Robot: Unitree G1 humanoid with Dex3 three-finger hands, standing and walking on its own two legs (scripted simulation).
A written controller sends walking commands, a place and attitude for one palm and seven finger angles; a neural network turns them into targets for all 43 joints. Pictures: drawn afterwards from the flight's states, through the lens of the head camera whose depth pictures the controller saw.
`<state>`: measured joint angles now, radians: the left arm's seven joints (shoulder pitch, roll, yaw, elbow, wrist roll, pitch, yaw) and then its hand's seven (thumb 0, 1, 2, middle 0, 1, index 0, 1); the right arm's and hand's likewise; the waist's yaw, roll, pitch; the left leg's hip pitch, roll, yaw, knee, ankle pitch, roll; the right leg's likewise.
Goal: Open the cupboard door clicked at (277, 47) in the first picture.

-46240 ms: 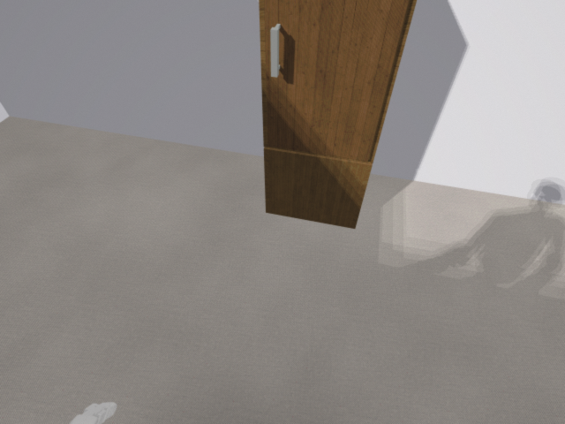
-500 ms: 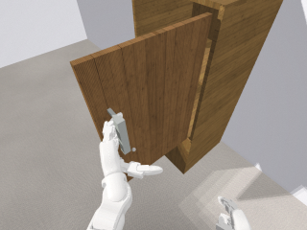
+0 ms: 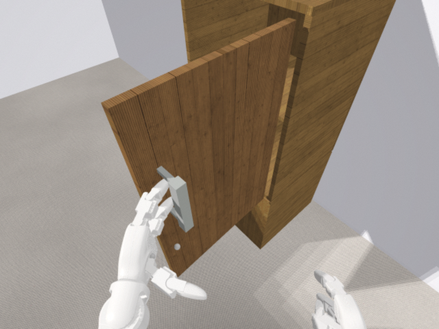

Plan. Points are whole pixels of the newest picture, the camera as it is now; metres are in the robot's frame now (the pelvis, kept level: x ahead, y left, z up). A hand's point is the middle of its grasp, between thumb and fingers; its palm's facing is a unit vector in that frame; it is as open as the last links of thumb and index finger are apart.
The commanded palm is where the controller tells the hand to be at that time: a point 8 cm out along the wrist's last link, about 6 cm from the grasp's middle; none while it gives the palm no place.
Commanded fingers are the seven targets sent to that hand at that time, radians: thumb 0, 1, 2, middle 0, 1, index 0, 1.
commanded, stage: slide the hand sideways off the handle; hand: left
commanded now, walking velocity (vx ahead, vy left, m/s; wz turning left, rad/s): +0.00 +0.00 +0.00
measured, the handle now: (175, 200) +0.33 +0.10 +0.08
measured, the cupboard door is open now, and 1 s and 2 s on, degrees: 93 93 93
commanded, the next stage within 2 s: draw the hand back to the body in 0.64 s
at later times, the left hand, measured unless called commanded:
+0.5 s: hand (140, 271) +0.20 +0.14 +0.07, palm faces +0.06 -1.00 -0.05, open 16.3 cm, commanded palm +0.16 +0.20 +0.07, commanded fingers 0.00 -0.50 0.30 -0.15 -0.30 -0.15 -0.30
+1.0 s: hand (105, 267) +0.19 +0.18 +0.10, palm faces +0.05 -1.00 -0.07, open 16.3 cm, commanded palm +0.16 +0.24 +0.11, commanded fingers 0.00 -0.50 0.30 -0.15 -0.30 -0.15 -0.30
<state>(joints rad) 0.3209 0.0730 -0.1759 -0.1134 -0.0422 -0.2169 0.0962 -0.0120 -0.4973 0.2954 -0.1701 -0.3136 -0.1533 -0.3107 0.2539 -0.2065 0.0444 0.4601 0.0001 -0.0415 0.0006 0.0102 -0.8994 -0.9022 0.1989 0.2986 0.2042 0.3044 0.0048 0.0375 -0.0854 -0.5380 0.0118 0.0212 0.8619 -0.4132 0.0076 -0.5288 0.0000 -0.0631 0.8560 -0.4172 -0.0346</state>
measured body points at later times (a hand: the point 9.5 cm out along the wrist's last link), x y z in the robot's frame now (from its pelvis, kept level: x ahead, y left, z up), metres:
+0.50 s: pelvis +0.02 -0.01 -0.01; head +0.04 -0.03 +0.44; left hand +0.19 +0.19 +0.08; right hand +0.20 -0.24 -0.09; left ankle +0.02 +0.11 -0.70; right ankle +0.01 -0.10 -0.70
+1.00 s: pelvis +0.01 +0.01 -0.01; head +0.02 +0.00 +0.44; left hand +0.18 +0.23 +0.10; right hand +0.20 -0.21 -0.08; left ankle +0.02 +0.11 -0.70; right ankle +0.01 -0.10 -0.70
